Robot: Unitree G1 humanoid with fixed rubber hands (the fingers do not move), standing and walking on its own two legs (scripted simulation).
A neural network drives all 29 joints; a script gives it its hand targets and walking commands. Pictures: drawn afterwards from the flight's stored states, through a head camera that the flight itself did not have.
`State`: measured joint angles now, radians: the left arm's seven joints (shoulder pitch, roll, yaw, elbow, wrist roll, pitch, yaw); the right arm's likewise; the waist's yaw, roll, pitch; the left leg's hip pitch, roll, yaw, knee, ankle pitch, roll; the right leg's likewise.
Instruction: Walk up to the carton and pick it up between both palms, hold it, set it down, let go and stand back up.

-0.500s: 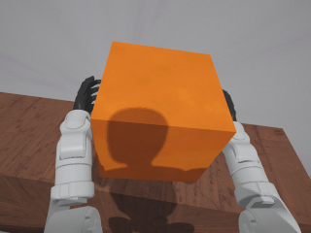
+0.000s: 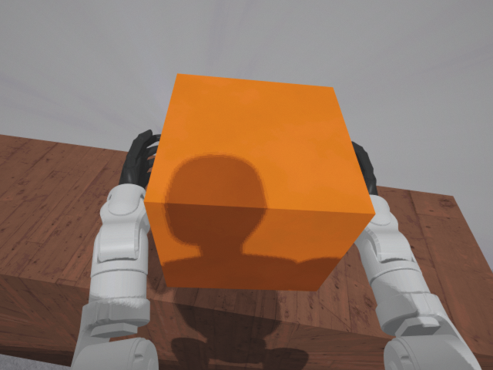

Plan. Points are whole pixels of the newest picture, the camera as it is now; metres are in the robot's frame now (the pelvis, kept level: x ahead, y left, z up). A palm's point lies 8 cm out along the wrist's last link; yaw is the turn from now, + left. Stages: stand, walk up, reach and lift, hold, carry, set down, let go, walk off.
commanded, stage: set down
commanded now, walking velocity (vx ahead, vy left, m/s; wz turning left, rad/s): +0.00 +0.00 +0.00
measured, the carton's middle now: (249, 187) +0.39 +0.00 +0.12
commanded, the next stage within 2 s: none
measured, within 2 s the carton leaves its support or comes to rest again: rests again in 1.88 s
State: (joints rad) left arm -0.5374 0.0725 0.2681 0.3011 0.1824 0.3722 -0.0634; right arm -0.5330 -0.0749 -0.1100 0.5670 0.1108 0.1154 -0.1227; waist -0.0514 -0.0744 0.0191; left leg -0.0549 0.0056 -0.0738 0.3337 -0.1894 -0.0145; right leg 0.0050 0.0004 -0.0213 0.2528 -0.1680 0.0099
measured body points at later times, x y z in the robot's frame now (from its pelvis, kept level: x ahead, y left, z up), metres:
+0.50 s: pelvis +0.00 +0.00 +0.00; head -0.01 +0.03 +0.45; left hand +0.40 +0.17 +0.12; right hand +0.37 -0.19 +0.11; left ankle +0.00 +0.13 -0.75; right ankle -0.01 -0.12 -0.75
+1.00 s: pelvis +0.01 +0.01 +0.00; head +0.02 +0.03 +0.45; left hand +0.42 +0.17 +0.09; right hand +0.38 -0.19 +0.08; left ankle +0.00 +0.13 -0.75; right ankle -0.01 -0.12 -0.75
